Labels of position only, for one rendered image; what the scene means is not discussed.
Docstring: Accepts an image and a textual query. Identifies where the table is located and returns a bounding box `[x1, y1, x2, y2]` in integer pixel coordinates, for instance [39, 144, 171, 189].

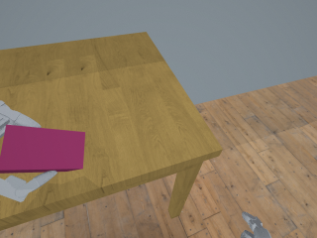
[0, 32, 223, 231]

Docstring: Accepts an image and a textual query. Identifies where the left robot hand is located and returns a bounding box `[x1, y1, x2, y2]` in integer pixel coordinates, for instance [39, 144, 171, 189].
[0, 100, 57, 202]

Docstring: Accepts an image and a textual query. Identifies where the sponge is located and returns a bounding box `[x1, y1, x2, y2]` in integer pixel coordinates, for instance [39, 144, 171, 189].
[0, 124, 85, 174]

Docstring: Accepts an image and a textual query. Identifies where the right robot hand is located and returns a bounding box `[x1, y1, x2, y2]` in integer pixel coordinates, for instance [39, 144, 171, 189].
[240, 211, 271, 238]

